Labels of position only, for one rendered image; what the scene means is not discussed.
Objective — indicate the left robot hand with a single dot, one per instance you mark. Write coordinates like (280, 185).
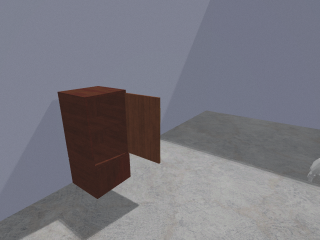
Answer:
(314, 170)

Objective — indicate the cupboard door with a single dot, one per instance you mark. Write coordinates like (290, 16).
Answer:
(143, 126)

